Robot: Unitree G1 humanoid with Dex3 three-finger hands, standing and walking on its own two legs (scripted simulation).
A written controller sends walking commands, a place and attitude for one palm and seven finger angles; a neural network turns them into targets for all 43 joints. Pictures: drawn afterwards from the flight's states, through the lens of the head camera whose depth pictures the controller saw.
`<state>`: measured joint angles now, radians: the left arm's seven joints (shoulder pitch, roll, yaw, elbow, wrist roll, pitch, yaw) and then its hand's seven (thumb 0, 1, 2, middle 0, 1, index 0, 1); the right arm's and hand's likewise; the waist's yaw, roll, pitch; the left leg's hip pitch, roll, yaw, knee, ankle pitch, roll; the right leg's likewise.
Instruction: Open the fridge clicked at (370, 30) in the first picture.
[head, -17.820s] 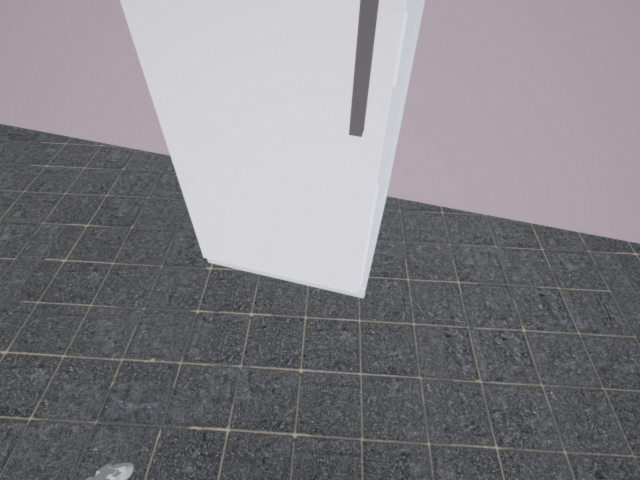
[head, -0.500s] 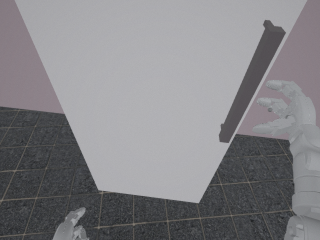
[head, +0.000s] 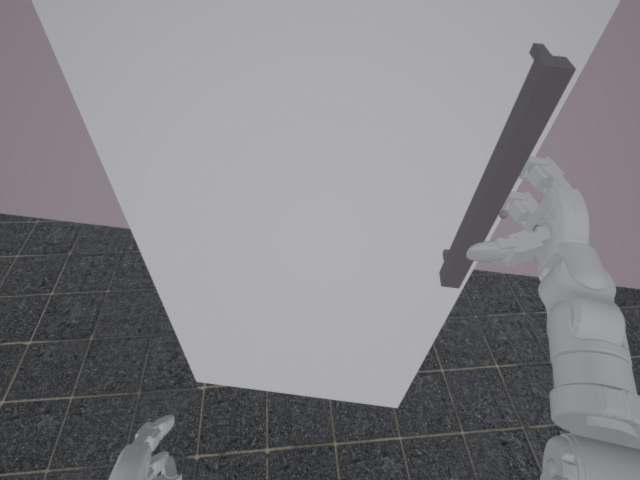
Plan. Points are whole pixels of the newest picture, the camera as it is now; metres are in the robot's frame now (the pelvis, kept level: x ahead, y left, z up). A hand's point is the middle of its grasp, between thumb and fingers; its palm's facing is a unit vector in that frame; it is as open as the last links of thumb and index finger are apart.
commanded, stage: feel for the door with the fingertips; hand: right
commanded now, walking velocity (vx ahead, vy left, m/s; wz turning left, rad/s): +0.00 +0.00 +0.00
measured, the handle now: (485, 187) +0.45 -0.17 +0.17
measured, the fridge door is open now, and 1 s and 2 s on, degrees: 0 0 0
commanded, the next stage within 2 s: slide the fingers in behind the handle in 0.16 s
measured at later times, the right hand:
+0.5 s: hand (504, 210) +0.40 -0.18 +0.17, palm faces +0.07 +1.00 +0.00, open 13.8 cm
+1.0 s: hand (496, 210) +0.40 -0.17 +0.17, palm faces +0.06 +1.00 +0.02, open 14.0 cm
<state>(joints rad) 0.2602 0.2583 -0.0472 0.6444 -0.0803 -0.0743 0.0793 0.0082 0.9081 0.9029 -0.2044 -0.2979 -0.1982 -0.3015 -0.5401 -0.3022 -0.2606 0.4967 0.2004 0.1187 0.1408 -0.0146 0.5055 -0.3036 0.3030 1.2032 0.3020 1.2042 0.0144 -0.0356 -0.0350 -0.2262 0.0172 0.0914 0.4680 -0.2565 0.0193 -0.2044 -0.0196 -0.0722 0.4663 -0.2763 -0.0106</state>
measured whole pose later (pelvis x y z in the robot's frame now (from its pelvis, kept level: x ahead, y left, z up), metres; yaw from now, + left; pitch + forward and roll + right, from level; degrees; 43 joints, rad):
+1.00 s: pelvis +0.00 +0.00 +0.00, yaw +0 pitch +1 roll +0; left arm 0.24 0.25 -0.05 0.64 -0.08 -0.06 0.08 0.01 0.91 0.90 -0.20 -0.30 -0.20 -0.30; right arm -0.59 -0.29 -0.24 0.54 0.20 0.12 0.11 -0.01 0.51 -0.30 0.30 1.20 0.30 1.20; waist 0.01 -0.03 -0.04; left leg -0.23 0.01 0.09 0.46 -0.25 0.02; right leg -0.21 -0.02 -0.07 0.46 -0.27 -0.01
